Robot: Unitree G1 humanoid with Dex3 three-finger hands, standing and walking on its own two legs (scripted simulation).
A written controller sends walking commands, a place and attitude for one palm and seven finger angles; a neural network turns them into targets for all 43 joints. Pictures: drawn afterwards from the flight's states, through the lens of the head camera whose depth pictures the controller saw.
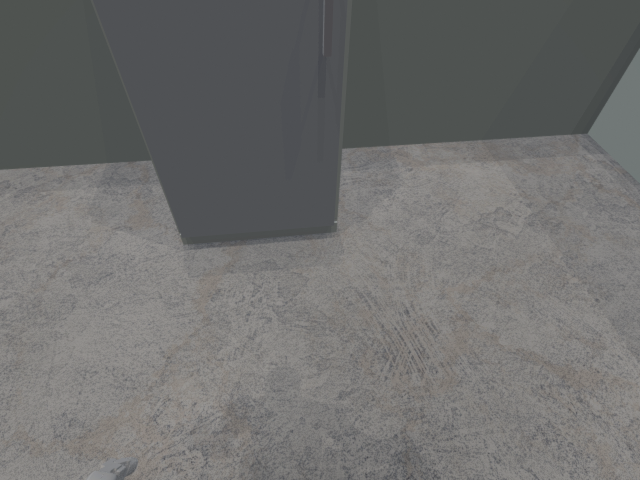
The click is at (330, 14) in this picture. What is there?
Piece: fridge door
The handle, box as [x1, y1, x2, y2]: [323, 0, 332, 56]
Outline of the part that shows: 324,0 323,55 329,56 331,53 332,0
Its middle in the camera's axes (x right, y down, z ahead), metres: +0.01 -0.60 +0.93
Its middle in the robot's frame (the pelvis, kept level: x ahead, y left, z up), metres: +1.13 +0.06 +0.19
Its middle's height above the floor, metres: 0.96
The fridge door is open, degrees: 0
